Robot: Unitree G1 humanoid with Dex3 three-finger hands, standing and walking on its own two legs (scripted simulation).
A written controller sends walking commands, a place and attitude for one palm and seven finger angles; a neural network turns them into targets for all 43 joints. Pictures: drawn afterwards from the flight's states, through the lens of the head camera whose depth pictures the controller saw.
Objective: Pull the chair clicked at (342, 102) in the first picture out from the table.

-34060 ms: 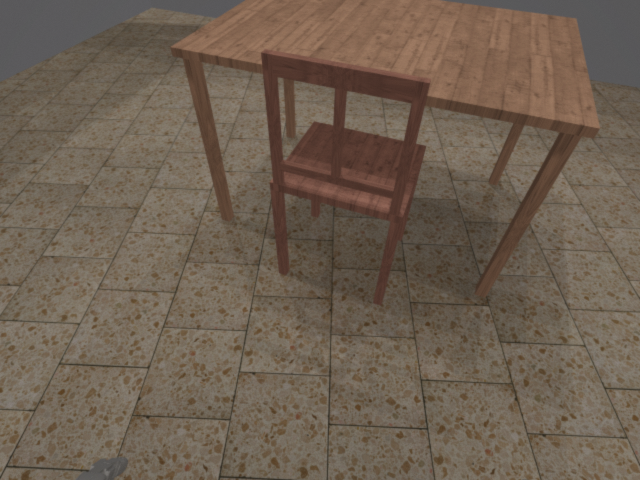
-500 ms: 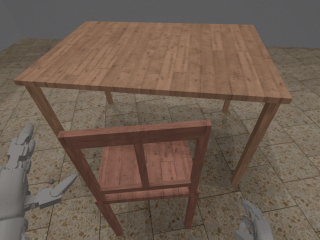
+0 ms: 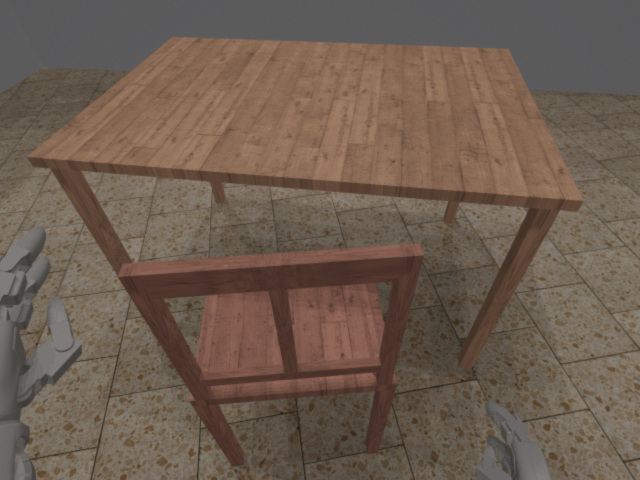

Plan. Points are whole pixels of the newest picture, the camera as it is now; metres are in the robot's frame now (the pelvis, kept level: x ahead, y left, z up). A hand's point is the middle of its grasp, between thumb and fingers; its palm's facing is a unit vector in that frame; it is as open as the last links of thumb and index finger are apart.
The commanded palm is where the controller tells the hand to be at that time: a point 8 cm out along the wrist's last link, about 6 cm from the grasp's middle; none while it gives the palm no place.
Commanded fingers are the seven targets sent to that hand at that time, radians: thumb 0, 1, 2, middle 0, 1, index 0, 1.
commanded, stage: draw the hand back to the body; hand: left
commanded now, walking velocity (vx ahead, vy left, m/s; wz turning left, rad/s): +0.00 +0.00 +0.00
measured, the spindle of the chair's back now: (285, 332) +0.36 +0.11 -0.09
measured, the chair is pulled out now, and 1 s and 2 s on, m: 0.17 0.17 0.17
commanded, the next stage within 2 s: step back with the hand held close in 0.08 s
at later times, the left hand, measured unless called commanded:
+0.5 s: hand (90, 332) +0.20 +0.25 +0.15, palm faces +0.35 -0.80 -0.49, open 7.4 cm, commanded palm +0.14 +0.31 +0.18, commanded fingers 0.00 0.90 0.90 -0.20 -0.30 -0.20 -0.30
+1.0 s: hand (44, 381) +0.15 +0.26 +0.16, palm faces +0.44 -0.76 -0.47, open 7.4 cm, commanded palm +0.09 +0.30 +0.18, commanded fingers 0.00 0.90 0.90 -0.20 -0.30 -0.20 -0.30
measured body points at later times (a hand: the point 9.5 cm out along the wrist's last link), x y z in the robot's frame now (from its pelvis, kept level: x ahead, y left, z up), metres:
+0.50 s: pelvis -0.01 +0.01 +0.00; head +0.01 -0.01 +0.45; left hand +0.18 +0.29 +0.18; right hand +0.16 -0.23 -0.09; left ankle -0.08 +0.11 -0.73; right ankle +0.07 -0.12 -0.73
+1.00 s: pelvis -0.06 +0.00 -0.01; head -0.05 +0.00 +0.44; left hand +0.12 +0.30 +0.19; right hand +0.11 -0.25 -0.09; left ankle -0.08 +0.11 -0.73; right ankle +0.07 -0.12 -0.73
